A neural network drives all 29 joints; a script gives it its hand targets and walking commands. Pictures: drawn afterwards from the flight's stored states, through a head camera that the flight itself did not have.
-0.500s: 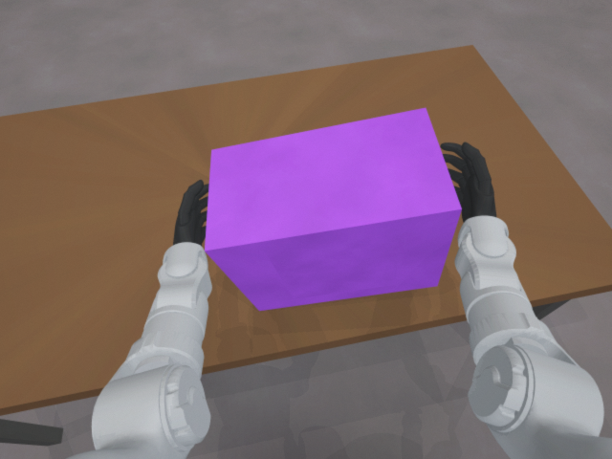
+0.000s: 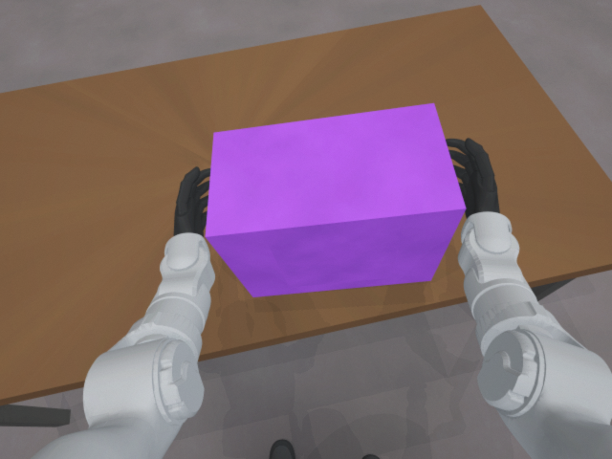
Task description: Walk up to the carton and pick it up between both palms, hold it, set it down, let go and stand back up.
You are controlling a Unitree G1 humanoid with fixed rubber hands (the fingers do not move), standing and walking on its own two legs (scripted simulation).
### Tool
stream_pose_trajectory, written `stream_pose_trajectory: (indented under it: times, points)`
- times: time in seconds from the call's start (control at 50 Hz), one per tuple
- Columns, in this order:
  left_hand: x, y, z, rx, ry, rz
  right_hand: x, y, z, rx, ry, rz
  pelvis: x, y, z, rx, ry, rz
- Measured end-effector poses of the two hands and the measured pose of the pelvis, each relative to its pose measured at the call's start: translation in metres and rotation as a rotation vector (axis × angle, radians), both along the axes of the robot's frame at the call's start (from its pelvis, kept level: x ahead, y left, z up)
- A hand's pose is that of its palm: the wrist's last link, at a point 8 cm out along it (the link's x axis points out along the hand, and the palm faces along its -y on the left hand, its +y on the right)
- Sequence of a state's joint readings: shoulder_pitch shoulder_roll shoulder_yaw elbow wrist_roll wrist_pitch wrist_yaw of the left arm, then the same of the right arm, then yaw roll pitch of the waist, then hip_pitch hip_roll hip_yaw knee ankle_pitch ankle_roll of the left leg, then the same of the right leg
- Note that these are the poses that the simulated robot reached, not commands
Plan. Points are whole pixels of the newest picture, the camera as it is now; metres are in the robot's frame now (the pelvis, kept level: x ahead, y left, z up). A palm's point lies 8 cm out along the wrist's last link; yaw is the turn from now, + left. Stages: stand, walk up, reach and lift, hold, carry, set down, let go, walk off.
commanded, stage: set down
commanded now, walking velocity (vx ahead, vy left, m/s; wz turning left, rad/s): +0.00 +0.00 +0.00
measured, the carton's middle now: (331, 213) +0.47 +0.01 -0.04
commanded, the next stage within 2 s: none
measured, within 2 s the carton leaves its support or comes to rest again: rests again in 0.02 s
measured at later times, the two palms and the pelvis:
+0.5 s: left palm (193, 225) +0.42 +0.20 +0.00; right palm (478, 215) +0.44 -0.18 +0.01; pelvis -0.01 +0.01 -0.01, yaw -1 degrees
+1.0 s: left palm (193, 226) +0.42 +0.20 +0.00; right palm (477, 215) +0.44 -0.18 +0.01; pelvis -0.01 +0.01 -0.01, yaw +0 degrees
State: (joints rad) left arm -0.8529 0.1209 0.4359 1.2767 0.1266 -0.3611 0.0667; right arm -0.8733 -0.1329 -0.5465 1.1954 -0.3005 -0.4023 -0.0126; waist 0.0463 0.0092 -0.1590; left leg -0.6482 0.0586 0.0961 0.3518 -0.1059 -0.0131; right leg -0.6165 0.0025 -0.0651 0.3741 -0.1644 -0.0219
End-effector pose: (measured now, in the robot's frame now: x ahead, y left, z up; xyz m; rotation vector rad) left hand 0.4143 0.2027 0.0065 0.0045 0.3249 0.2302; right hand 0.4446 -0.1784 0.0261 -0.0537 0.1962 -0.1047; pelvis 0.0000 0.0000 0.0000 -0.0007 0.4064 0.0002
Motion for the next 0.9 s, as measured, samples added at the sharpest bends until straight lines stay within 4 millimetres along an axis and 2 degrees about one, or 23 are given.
stream_pose_trajectory:
  times: [0.26, 0.9]
  points:
    - [0.005, -0.001, -0.003, -0.003, -0.034, -0.018, -0.009, -0.004, -0.020, 0.002, 0.025, -0.002, -0.007, 0.005, -0.003, -0.003, 0.039, -0.008]
    - [0.006, 0.001, -0.007, -0.004, -0.072, -0.033, -0.008, -0.005, -0.020, 0.004, 0.014, 0.012, -0.015, 0.007, -0.007, -0.008, 0.065, -0.001]
